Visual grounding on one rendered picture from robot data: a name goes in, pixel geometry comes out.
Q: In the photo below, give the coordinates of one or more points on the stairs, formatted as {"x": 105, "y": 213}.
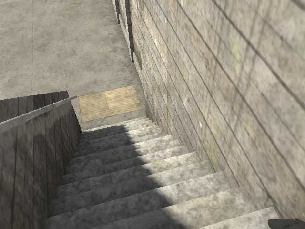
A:
{"x": 133, "y": 175}

